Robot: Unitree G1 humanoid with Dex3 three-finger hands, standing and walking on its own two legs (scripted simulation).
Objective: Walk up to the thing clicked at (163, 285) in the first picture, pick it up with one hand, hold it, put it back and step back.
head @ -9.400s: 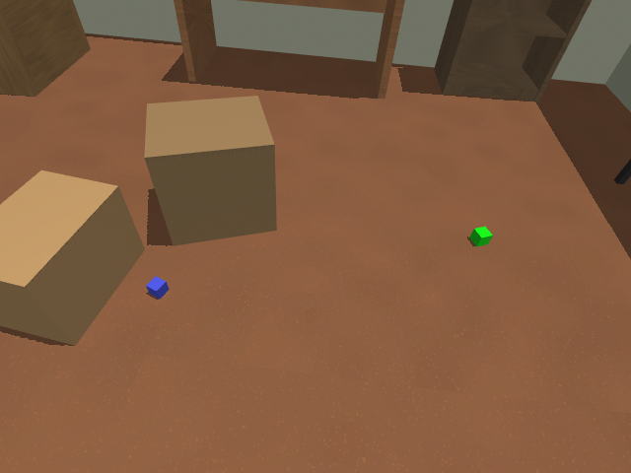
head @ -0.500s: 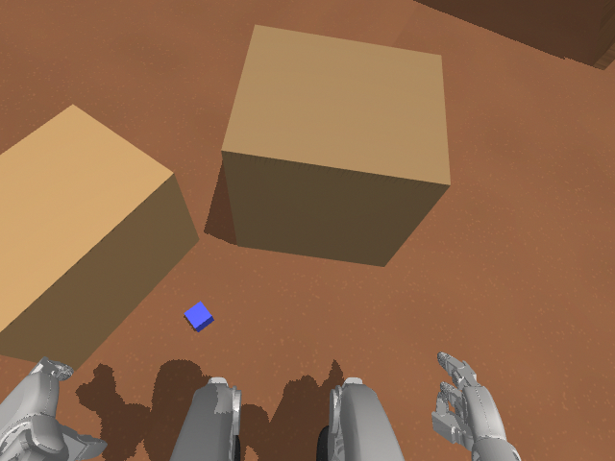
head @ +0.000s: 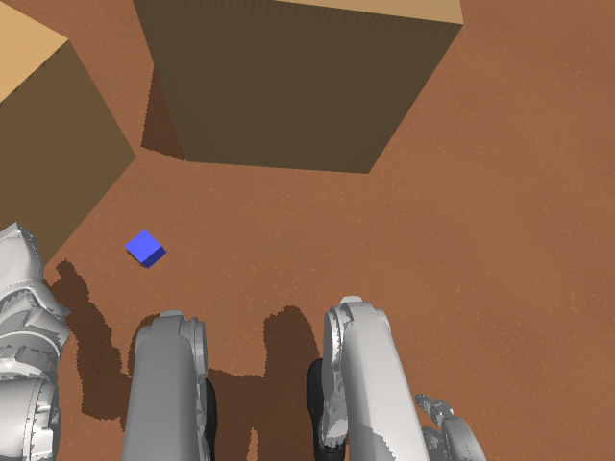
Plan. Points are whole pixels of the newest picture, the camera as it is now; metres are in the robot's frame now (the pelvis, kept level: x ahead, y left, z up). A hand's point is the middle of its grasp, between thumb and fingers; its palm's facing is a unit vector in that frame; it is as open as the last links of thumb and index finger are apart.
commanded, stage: rise first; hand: left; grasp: from above
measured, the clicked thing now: (146, 249) +0.49 +0.25 -0.40
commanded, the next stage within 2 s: approach in 1.36 s
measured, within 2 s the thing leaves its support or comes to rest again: neither
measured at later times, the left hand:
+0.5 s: hand (73, 263) +0.42 +0.31 -0.23, palm faces -0.30 -0.28 -0.91, open 12.2 cm
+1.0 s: hand (84, 258) +0.44 +0.32 -0.27, palm faces -0.29 -0.29 -0.91, open 12.2 cm
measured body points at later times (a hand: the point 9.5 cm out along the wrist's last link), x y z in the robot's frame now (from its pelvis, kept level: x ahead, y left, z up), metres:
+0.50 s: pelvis +0.00 +0.01 -0.07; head +0.23 +0.04 +0.32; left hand +0.43 +0.32 -0.18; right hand +0.05 -0.25 -0.19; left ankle +0.08 +0.13 -0.39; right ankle +0.11 -0.12 -0.39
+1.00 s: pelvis +0.01 +0.01 -0.10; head +0.26 +0.04 +0.27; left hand +0.45 +0.33 -0.22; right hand +0.04 -0.26 -0.22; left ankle +0.08 +0.13 -0.39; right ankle +0.11 -0.12 -0.39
